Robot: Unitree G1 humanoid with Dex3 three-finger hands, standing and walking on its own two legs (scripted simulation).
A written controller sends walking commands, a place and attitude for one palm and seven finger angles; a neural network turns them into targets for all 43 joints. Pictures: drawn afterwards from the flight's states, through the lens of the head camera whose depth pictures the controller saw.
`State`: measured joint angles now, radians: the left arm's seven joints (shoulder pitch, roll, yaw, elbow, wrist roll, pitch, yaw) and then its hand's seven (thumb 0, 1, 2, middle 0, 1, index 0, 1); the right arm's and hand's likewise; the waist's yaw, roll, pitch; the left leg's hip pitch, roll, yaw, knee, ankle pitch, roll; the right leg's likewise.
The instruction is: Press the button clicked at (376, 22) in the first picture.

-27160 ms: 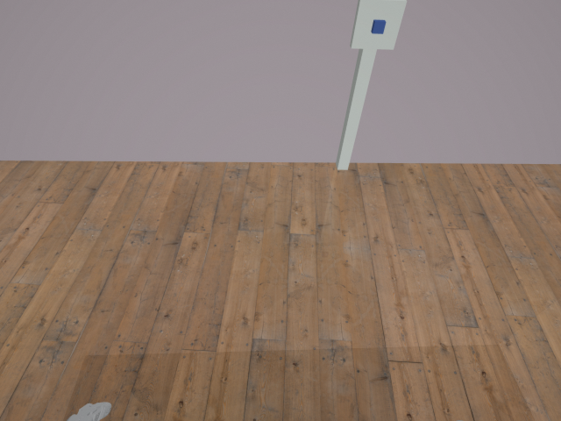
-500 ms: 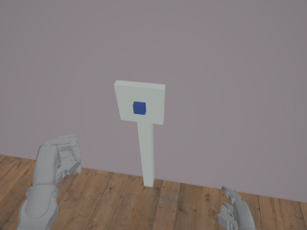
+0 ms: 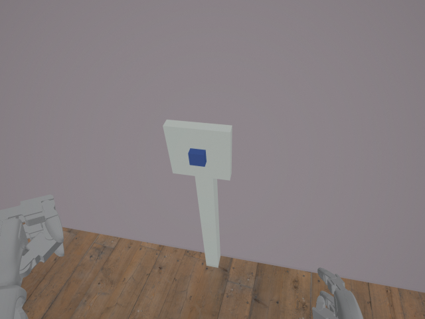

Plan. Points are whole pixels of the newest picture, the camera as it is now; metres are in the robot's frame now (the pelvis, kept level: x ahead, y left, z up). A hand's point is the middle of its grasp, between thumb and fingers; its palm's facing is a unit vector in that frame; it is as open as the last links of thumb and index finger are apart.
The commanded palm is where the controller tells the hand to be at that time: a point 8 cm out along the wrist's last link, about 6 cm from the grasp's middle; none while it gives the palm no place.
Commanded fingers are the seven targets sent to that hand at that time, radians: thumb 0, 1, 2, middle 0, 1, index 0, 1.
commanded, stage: draw the hand back to the body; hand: left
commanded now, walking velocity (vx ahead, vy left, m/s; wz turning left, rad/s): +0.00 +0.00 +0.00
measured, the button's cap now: (197, 156) +0.53 +0.12 +0.00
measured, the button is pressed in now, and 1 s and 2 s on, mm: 0 0 0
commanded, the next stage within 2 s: step back with the hand held close in 0.10 s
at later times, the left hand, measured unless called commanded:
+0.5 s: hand (75, 242) +0.18 +0.23 +0.14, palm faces +0.30 -0.83 -0.47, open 3.1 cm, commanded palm +0.12 +0.28 +0.17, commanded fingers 0.00 0.90 0.90 -1.30 -1.50 -1.30 -1.50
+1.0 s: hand (8, 294) +0.10 +0.27 +0.15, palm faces +0.37 -0.81 -0.46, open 3.1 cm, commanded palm +0.03 +0.31 +0.17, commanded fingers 0.00 0.90 0.90 -1.30 -1.50 -1.30 -1.50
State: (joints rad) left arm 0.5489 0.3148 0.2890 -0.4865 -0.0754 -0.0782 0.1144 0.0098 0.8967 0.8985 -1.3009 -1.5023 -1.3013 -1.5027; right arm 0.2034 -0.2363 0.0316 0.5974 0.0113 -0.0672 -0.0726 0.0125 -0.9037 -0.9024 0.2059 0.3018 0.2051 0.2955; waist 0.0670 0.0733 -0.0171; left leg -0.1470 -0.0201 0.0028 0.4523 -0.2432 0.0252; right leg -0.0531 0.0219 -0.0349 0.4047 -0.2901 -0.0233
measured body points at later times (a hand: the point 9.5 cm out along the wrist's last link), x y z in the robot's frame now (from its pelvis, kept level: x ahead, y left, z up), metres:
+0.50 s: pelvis -0.02 +0.00 +0.00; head +0.00 -0.02 +0.45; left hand +0.16 +0.27 +0.17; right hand +0.15 -0.25 -0.09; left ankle +0.00 +0.10 -0.74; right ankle -0.04 -0.10 -0.74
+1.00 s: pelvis -0.09 +0.03 -0.01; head -0.08 +0.04 +0.44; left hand +0.07 +0.31 +0.18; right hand +0.09 -0.21 -0.08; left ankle +0.00 +0.10 -0.74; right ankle -0.06 -0.10 -0.73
